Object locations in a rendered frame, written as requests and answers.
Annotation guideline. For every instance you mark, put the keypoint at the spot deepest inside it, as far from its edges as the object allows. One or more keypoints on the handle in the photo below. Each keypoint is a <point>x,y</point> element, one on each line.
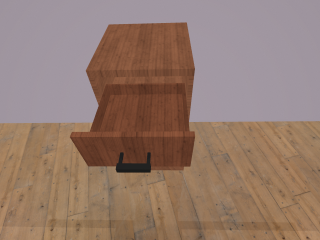
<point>133,167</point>

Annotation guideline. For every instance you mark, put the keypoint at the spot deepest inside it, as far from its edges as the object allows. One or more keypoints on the drawer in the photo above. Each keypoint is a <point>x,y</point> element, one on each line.
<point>136,119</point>

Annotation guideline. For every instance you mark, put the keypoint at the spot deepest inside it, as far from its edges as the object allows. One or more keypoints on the cabinet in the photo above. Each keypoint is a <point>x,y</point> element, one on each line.
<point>144,53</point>

